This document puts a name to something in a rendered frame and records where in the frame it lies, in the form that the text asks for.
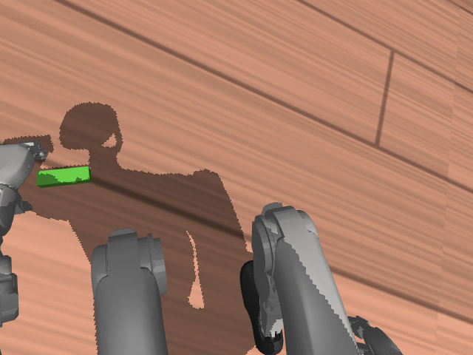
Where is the left robot hand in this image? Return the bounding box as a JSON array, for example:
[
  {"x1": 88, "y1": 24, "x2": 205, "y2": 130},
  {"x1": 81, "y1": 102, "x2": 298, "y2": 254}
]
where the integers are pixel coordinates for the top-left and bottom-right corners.
[{"x1": 0, "y1": 140, "x2": 47, "y2": 214}]

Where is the small box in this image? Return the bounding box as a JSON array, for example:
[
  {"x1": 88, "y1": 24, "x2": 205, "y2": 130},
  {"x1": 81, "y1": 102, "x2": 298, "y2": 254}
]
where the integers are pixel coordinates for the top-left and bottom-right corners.
[{"x1": 36, "y1": 166, "x2": 92, "y2": 188}]

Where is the right robot foot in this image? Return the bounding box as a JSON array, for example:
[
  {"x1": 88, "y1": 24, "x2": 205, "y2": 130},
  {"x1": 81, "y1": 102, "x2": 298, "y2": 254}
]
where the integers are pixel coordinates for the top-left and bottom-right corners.
[{"x1": 240, "y1": 260, "x2": 283, "y2": 355}]

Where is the right robot hand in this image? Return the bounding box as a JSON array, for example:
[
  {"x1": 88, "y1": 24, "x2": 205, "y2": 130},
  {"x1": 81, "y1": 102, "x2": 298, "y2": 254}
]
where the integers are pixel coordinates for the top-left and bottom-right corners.
[{"x1": 348, "y1": 316, "x2": 403, "y2": 355}]

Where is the left robot arm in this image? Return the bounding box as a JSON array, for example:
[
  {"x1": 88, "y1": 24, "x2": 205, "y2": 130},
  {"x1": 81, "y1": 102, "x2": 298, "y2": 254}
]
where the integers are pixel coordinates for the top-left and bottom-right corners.
[{"x1": 0, "y1": 184, "x2": 18, "y2": 355}]

